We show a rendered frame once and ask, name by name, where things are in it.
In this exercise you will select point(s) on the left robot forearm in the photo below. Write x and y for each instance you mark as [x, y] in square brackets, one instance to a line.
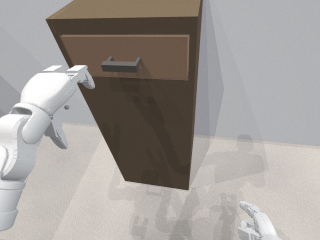
[21, 131]

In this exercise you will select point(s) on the robot left hand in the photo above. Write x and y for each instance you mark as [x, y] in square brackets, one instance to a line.
[50, 90]

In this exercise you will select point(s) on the cabinet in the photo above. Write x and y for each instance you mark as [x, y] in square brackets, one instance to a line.
[147, 122]

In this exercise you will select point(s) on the robot right hand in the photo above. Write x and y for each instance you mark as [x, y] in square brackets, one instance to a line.
[261, 227]

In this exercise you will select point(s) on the handle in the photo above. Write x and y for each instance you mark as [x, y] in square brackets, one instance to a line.
[121, 66]

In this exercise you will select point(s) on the drawer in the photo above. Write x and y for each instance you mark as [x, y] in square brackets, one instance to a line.
[162, 55]

